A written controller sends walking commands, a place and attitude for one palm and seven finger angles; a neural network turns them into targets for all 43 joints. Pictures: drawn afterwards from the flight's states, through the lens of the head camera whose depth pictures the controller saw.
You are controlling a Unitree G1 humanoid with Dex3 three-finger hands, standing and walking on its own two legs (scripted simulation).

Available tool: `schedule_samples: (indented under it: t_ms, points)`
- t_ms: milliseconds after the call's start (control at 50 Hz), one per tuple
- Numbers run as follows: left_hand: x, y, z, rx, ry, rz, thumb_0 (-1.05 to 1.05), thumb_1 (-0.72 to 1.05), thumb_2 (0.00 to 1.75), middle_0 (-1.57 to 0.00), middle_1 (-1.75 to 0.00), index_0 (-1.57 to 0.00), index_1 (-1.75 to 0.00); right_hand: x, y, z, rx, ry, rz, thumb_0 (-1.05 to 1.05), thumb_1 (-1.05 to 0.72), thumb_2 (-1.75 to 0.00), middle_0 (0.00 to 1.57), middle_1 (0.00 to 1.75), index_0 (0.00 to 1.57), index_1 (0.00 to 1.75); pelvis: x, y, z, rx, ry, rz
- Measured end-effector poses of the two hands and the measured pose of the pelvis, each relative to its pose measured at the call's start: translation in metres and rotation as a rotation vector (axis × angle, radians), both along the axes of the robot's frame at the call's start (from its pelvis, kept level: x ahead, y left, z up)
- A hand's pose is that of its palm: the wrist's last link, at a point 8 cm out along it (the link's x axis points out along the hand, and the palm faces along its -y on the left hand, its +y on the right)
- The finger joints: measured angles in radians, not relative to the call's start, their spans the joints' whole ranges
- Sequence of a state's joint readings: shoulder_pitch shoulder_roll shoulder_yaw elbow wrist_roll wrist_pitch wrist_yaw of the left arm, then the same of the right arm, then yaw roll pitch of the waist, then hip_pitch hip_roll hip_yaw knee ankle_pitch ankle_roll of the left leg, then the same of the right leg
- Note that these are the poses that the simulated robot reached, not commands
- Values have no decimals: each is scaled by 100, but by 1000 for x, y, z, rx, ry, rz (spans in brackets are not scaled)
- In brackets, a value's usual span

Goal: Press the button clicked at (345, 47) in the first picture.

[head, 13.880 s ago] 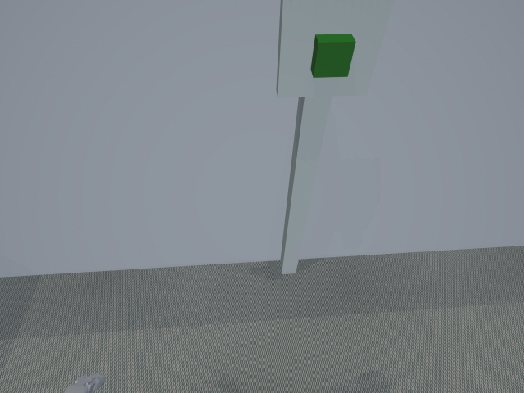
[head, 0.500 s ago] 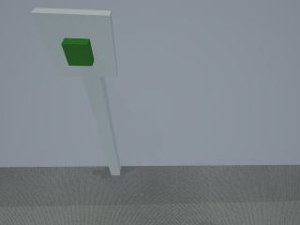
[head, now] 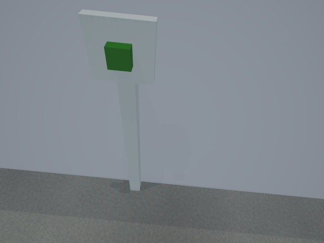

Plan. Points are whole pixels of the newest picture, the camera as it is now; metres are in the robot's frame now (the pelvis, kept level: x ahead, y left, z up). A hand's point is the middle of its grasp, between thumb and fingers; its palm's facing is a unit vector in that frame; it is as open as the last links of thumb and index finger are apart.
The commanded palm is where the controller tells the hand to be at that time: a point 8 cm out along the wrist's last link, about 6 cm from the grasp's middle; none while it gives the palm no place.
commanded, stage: come to a stop and stand still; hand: left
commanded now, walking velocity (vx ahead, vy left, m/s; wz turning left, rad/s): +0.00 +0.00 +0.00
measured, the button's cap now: (119, 56) +0.51 +0.16 +0.20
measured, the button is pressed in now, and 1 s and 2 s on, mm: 0 0 0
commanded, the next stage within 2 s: look again from close up in 0.80 s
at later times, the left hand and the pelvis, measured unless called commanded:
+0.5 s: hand out of the picture -0.05 +0.17 -0.16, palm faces +0.00 -0.98 -0.18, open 7.4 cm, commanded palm none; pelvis -0.03 +0.00 +0.01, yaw -1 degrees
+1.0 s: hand out of the picture -0.05 +0.14 -0.17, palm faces -0.01 -0.98 -0.17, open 7.4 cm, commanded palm none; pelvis -0.03 -0.01 +0.00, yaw -1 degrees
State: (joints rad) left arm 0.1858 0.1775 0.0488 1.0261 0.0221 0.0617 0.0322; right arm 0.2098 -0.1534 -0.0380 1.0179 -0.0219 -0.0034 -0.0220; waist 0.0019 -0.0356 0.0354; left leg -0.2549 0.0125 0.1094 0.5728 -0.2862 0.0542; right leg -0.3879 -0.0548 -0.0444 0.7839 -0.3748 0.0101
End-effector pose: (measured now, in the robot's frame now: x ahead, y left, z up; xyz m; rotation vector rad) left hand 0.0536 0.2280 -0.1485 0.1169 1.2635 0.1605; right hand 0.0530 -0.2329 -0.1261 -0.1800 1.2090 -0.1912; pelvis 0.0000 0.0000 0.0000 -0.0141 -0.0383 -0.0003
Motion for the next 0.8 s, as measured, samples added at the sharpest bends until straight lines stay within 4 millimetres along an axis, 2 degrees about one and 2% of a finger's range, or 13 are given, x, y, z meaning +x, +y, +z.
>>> schedule_samples:
  t_ms: [80, 160, 240, 300, 400, 600, 700, 800]
  points:
    - [-31, 8, 7, 5, 60, 17, 0, 91, 89, -20, -30, -20, -30, 5, 11, 5, 8, 2, 13, 0, -93, -90, 20, 30, 20, 30, 0, 7, 8, 9, 24, -8]
    - [-64, 10, 9, 16, 147, 16, 0, 91, 89, -20, -30, -20, -30, 4, 17, 1, 34, 3, 7, 0, -92, -90, 21, 30, 20, 30, -1, 10, 8, 24, 34, -20]
    - [-89, 6, 13, 31, 207, 7, 0, 91, 89, -20, -30, -20, -30, -8, 17, -8, 58, 19, -25, 0, -92, -90, 21, 30, 20, 30, -6, 10, 7, 26, 23, -28]
    - [-101, 3, 17, 29, 222, -2, 0, 91, 89, -20, -30, -20, -30, -23, 14, -9, 59, 43, -38, 0, -93, -90, 21, 30, 20, 30, -11, 10, 10, 18, 14, -30]
    - [-108, -5, 16, 16, 217, -14, 0, 91, 89, -20, -30, -20, -30, -57, 12, -10, 64, 113, -50, 0, -93, -90, 20, 30, 20, 30, -19, 8, 12, 18, 3, -30]
    - [-104, -21, 14, -9, 173, -28, 0, 91, 89, -20, -30, -20, -30, -126, 19, -12, 96, 259, -90, 0, -91, -90, 20, 30, 19, 30, -30, 1, 12, 18, 12, -22]
    - [-105, -27, 13, -12, 170, -32, 0, 91, 89, -20, -30, -20, -30, -143, 24, -13, 116, 288, -108, 0, -91, -90, 20, 30, 19, 30, -33, -3, 11, 18, 16, -24]
    - [-108, -32, 13, -14, 177, -30, 0, 91, 89, -20, -30, -20, -30, -146, 27, -14, 130, 289, -116, 0, -91, -90, 20, 30, 19, 30, -34, -7, 11, 17, 20, -27]
